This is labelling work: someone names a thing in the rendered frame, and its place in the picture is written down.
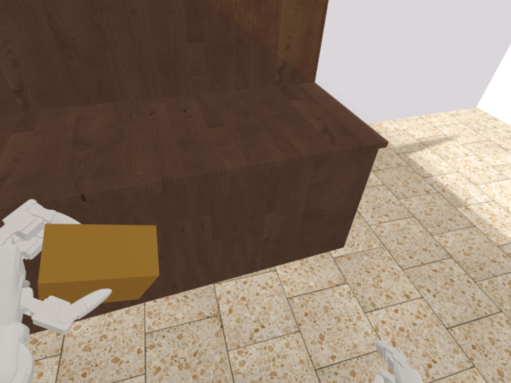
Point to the robot right hand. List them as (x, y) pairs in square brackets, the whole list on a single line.
[(398, 363)]

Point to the robot left hand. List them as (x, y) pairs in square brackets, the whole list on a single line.
[(21, 237)]

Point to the left robot forearm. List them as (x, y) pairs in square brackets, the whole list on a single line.
[(16, 362)]

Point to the sponge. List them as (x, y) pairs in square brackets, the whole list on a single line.
[(78, 259)]

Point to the table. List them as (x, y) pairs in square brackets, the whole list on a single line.
[(201, 117)]

